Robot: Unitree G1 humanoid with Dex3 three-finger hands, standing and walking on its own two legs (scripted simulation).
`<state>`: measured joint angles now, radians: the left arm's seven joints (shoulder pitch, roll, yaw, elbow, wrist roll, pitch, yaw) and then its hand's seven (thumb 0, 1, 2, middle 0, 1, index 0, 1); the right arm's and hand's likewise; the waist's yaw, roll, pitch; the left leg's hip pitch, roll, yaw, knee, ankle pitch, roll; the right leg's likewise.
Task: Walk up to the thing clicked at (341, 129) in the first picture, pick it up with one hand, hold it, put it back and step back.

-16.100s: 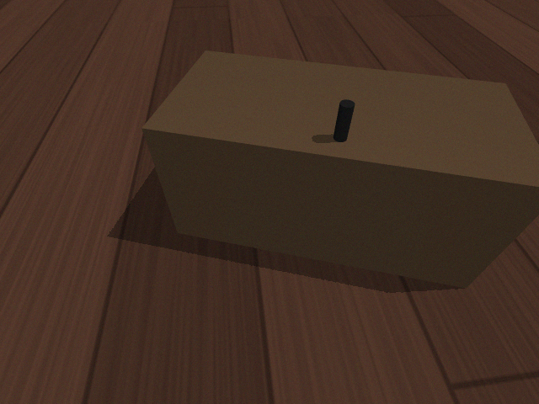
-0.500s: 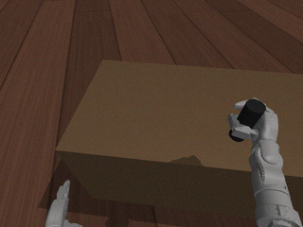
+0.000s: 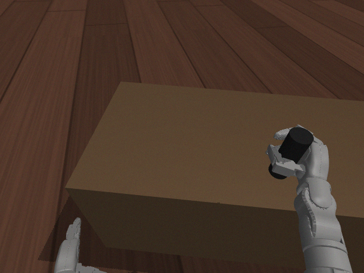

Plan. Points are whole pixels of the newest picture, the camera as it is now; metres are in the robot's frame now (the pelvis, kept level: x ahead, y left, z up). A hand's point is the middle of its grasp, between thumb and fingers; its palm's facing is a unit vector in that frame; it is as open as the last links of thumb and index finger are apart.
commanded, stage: lift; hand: right
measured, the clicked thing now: (288, 155) +0.35 -0.20 +0.11
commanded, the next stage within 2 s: hold in 0.10 s
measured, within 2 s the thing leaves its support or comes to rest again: neither
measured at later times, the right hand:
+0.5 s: hand (284, 153) +0.34 -0.18 +0.13, palm faces +0.21 +0.98 +0.00, open 5.8 cm
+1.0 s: hand (280, 159) +0.33 -0.17 +0.12, palm faces +0.21 +0.98 -0.01, open 5.8 cm
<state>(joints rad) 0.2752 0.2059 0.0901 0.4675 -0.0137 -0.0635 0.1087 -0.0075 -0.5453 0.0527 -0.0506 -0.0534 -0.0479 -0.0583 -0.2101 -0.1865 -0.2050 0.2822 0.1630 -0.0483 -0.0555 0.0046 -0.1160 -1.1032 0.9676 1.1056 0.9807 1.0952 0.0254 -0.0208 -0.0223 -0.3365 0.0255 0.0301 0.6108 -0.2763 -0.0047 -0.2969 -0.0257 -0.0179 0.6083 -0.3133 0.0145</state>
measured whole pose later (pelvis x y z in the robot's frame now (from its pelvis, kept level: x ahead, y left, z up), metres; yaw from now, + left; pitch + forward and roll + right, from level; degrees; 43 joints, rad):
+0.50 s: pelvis +0.01 +0.00 +0.01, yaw +0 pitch -2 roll +0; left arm 0.23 0.20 0.11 0.59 -0.01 -0.08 0.10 -0.01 -0.54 0.05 -0.06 -0.06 -0.05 -0.06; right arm -0.14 -0.16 -0.17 0.13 0.16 0.05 -0.07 0.00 -0.12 -1.10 0.97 1.11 0.98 1.10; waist 0.01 -0.03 -0.01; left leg -0.25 0.03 0.03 0.52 -0.25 -0.01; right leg -0.21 -0.02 -0.02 0.52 -0.28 0.01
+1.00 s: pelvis +0.01 +0.00 +0.01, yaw +0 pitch -2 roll +0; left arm 0.19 0.21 0.11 0.65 -0.01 -0.08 0.10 -0.01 -0.54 0.06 -0.06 -0.06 -0.05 -0.06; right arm -0.08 -0.15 -0.16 0.10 0.15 0.02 -0.07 0.00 -0.12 -1.10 0.97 1.10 0.98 1.10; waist 0.01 -0.03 0.01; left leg -0.22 0.02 0.04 0.49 -0.23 0.00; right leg -0.18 -0.03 -0.01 0.48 -0.26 0.02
